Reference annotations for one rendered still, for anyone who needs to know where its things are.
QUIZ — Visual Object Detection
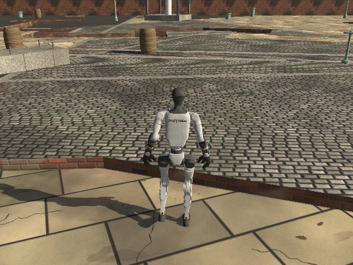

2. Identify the robot left shin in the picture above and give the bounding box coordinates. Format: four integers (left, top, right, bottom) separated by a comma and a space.
159, 177, 168, 215

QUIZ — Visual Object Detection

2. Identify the robot left upper arm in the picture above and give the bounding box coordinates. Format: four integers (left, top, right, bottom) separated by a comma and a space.
150, 111, 167, 141

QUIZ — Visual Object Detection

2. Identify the left robot forearm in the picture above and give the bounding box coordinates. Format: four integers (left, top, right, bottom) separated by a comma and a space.
144, 133, 156, 156

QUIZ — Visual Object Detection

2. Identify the robot left hand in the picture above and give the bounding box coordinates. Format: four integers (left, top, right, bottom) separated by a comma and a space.
143, 154, 156, 167

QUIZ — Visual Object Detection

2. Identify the right robot forearm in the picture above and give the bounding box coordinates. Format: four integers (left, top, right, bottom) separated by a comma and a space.
199, 134, 210, 157

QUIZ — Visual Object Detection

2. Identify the robot right hand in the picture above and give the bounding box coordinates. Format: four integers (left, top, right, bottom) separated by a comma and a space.
198, 156, 211, 168

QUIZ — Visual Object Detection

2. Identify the right robot thigh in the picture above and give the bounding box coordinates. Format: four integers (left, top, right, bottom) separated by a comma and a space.
183, 154, 195, 194

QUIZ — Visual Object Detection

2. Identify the robot right upper arm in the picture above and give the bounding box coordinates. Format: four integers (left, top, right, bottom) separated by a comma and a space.
189, 112, 204, 142

